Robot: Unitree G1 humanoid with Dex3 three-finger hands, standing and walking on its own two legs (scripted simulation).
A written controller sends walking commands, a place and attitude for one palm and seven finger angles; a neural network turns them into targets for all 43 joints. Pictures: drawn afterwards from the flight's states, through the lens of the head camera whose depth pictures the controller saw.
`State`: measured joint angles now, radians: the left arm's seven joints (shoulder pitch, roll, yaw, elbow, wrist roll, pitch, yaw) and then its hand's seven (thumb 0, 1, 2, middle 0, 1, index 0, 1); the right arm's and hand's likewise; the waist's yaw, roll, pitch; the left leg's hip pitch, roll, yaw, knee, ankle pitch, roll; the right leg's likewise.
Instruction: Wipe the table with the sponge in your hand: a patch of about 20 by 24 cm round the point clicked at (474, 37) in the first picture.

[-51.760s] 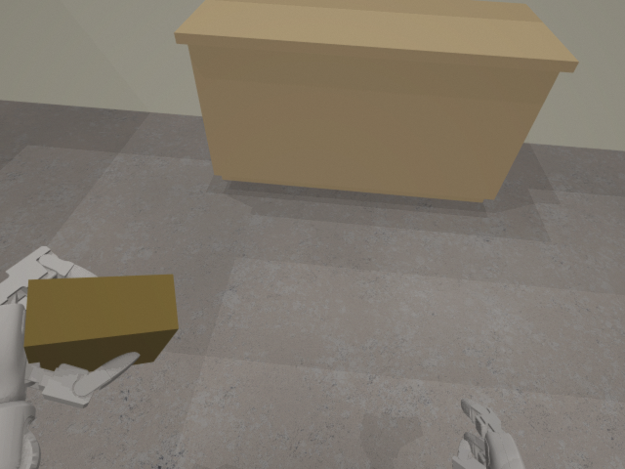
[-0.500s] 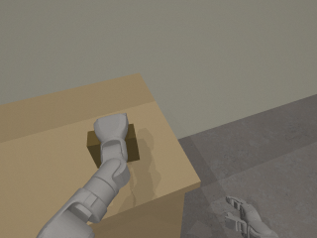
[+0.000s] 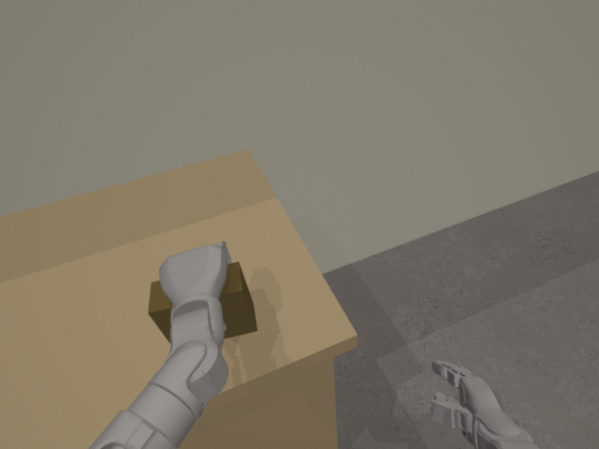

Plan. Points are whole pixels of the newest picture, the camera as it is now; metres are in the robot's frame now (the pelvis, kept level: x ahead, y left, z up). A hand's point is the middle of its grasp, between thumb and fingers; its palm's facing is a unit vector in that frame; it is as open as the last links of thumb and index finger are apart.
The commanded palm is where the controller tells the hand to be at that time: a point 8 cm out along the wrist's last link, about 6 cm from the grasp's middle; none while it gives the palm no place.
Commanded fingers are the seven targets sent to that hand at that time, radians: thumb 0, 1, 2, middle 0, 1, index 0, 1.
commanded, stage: wipe back along the third lane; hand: left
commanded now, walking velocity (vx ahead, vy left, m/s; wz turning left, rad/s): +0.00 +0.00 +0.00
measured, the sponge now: (209, 314) +0.31 +0.18 +0.01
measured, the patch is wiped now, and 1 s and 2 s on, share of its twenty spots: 0.95 0.95 0.95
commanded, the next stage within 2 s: slide back across to the middle lane in 0.30 s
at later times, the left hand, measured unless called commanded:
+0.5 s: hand (211, 319) +0.27 +0.16 +0.06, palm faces +0.06 -0.13 -0.99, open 9.8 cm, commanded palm +0.22 +0.16 +0.10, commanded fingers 0.00 0.10 1.30 -1.20 -1.60 -1.20 -1.60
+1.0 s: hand (173, 336) +0.24 +0.20 +0.07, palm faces +0.05 -0.18 -0.98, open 9.7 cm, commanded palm +0.20 +0.21 +0.12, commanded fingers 0.00 0.10 1.30 -1.20 -1.60 -1.20 -1.60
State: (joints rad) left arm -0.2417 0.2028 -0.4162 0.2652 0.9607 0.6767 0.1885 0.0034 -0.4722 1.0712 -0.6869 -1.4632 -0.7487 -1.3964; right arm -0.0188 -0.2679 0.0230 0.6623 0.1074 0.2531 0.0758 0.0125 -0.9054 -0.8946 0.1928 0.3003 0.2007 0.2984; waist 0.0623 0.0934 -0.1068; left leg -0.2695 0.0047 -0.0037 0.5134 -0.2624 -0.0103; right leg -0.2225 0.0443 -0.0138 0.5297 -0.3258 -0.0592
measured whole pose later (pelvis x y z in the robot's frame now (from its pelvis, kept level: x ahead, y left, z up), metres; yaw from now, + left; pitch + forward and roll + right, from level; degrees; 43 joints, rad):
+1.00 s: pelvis -0.01 -0.01 +0.00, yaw -2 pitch -2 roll +1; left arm 0.12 0.31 -0.28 -0.12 0.92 0.56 0.13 0.00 -0.49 1.07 -0.71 -1.44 -0.78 -1.36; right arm -0.01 -0.27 0.01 0.64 0.09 0.19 0.03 0.01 -0.90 -0.89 0.19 0.30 0.20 0.30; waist 0.08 0.11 -0.06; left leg -0.19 0.02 0.02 0.48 -0.24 -0.01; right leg -0.16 0.06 0.01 0.51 -0.30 -0.07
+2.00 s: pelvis -0.01 +0.00 +0.00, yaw +1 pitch +3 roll +0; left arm -0.25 0.36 -0.16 0.36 0.95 0.45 0.10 -0.01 -0.51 1.08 -0.74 -1.41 -0.81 -1.33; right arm 0.09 -0.29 0.01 0.68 0.09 0.16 -0.03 0.01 -0.90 -0.89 0.19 0.30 0.20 0.30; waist 0.05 0.09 -0.08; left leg -0.32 0.01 -0.02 0.52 -0.25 -0.01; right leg -0.26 0.05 -0.03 0.52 -0.31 -0.06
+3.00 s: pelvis +0.00 +0.02 +0.00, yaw +1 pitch +8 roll -1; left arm -0.60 0.43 -0.07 0.81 0.99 0.30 0.14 0.01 -0.51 1.08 -0.74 -1.40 -0.81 -1.34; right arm 0.16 -0.28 0.00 0.71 0.09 0.20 -0.02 0.01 -0.90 -0.89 0.20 0.30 0.20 0.30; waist -0.01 0.07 -0.10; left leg -0.43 0.00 -0.02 0.55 -0.26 0.02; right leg -0.35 0.04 -0.02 0.50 -0.29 -0.03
